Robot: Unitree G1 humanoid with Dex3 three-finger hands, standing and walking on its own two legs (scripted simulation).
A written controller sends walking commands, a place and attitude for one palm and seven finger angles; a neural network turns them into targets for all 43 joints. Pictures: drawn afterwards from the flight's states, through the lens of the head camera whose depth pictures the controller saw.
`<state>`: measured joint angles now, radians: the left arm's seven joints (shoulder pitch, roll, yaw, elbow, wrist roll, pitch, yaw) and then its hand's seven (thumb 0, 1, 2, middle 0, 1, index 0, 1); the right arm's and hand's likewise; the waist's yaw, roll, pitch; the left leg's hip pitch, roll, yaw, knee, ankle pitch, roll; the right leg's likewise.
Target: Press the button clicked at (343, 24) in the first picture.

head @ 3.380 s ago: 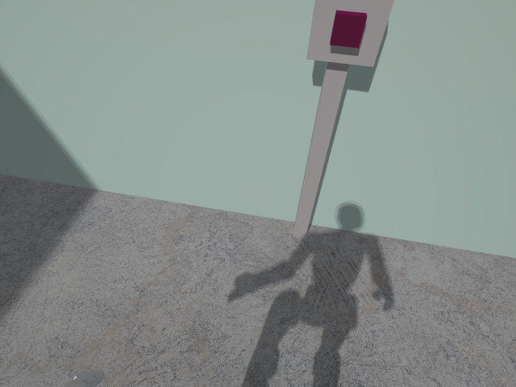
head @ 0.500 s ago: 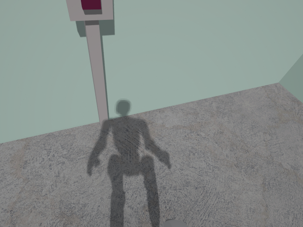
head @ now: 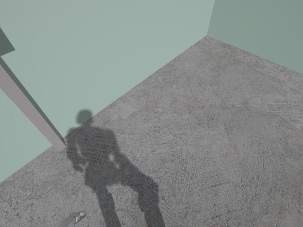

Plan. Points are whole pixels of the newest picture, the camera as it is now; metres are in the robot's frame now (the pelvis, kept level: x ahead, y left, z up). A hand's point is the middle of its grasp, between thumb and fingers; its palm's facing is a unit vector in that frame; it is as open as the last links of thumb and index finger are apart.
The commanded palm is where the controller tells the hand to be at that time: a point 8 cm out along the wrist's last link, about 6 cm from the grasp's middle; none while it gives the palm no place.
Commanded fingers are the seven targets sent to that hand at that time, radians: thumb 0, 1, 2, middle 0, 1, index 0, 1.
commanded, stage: walk to a spot facing it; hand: left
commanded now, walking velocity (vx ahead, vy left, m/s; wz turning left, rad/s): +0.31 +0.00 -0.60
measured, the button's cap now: out of the picture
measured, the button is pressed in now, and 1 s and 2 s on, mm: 0 0 0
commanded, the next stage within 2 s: turn to face it in 1.02 s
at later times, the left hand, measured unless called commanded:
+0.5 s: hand out of the picture +0.12 +0.23 -0.18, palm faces -0.12 -0.98 -0.15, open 7.4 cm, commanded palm none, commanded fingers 0.00 0.90 0.90 -0.20 -0.30 -0.20 -0.30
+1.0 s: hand (128, 134) +0.46 +0.10 -0.15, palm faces -0.56 -0.79 -0.24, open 7.4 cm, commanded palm none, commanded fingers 0.00 0.90 0.90 -0.20 -0.30 -0.20 -0.30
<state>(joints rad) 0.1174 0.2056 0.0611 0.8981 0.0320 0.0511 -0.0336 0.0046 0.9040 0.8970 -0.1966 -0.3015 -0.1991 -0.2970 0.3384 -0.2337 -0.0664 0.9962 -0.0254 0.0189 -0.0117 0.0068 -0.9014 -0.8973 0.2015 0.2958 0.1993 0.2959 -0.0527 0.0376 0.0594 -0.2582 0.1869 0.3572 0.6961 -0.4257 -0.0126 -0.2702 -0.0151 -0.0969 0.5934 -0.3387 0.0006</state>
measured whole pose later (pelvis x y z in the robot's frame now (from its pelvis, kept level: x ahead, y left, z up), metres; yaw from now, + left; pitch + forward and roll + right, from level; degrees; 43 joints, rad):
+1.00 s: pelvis +0.24 +0.01 +0.00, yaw -34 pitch +1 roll +0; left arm 0.11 0.21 0.08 0.88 0.04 0.04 -0.03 0.00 0.91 0.90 -0.19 -0.30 -0.20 -0.30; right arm 0.33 -0.21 -0.07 1.00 -0.03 0.01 0.00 0.01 -0.91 -0.90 0.20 0.30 0.20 0.30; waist -0.05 0.02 0.07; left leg -0.21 0.20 0.43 0.69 -0.43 -0.02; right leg -0.35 -0.06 -0.11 0.63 -0.26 0.01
